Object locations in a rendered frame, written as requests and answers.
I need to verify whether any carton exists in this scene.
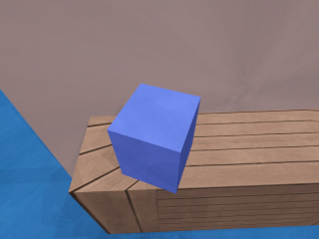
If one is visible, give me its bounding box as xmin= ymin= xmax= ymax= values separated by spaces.
xmin=107 ymin=84 xmax=200 ymax=193

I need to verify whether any pedestal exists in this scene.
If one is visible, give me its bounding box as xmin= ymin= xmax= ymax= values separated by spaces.
xmin=68 ymin=108 xmax=319 ymax=234

